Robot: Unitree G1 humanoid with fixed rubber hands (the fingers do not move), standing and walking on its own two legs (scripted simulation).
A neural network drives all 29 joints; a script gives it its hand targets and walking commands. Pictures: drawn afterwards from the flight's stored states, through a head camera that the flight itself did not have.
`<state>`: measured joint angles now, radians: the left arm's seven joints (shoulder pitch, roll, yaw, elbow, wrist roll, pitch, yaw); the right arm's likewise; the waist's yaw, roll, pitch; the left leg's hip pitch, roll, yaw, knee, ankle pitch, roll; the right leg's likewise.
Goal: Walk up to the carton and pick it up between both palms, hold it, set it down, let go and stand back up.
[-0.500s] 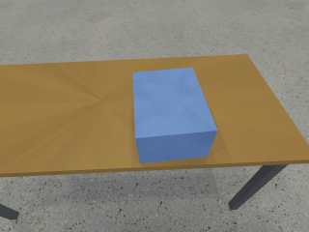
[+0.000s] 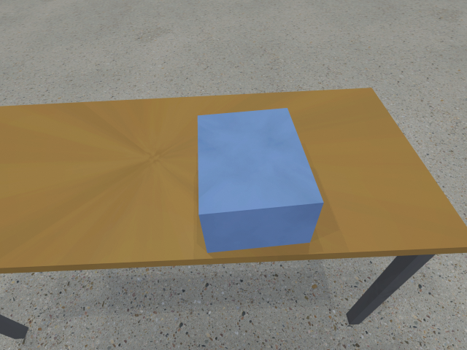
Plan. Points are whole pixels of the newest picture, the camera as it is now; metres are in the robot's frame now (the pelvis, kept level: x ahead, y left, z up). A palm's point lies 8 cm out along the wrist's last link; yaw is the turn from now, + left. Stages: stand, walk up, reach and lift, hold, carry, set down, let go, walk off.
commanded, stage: walk up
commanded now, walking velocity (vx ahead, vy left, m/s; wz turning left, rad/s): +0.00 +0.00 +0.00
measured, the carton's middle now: (250, 175) +0.48 -0.02 +0.00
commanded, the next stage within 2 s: stand in 1.12 s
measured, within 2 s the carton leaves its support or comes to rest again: neither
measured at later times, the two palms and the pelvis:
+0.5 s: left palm out of the picture -0.04 +0.20 -0.15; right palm out of the picture -0.05 -0.18 -0.15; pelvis +0.01 +0.01 +0.00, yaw +0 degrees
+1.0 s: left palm out of the picture -0.04 +0.21 -0.15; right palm out of the picture -0.03 -0.18 -0.15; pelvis +0.00 +0.01 +0.00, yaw +1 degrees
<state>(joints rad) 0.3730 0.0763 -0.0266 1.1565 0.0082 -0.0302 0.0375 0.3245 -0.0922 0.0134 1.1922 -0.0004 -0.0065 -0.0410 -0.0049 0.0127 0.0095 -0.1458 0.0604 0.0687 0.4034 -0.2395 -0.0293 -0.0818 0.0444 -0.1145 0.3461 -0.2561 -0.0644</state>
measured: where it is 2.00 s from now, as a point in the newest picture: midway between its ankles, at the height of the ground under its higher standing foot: outside the picture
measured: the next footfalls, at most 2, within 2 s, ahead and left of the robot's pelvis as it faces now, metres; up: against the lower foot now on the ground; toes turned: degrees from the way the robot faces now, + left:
none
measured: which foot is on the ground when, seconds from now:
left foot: down 0.00-1.00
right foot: down 0.00-1.00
